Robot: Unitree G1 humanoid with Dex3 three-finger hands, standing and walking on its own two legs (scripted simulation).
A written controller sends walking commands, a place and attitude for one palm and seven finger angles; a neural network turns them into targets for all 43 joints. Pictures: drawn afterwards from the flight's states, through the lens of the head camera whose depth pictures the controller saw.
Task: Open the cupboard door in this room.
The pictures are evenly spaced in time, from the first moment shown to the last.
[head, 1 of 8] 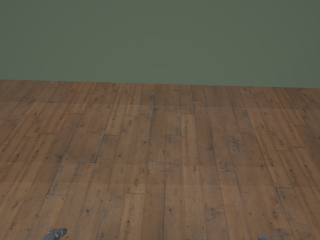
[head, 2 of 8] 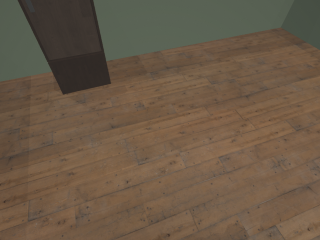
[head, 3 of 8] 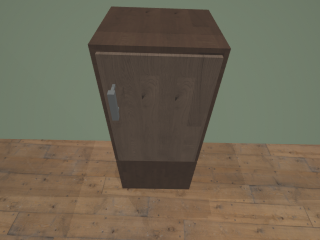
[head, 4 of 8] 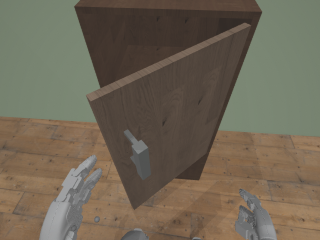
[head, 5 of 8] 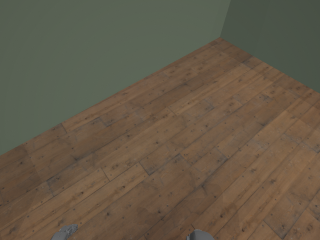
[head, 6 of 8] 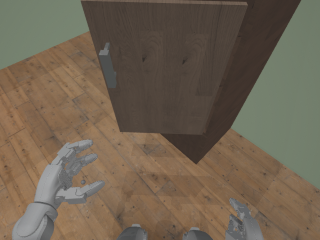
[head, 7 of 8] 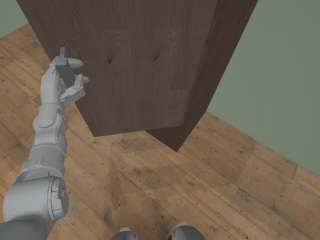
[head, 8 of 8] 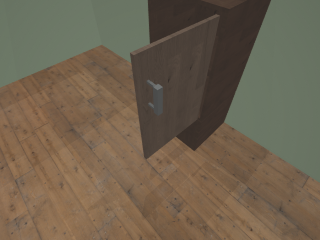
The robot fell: no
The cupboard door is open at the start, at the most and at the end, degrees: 0 88 88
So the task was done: yes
